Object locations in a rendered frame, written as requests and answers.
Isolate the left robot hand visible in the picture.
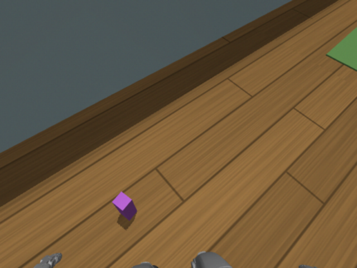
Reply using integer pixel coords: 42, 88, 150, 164
34, 253, 62, 268

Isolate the carton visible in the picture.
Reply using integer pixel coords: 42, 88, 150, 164
112, 192, 137, 221

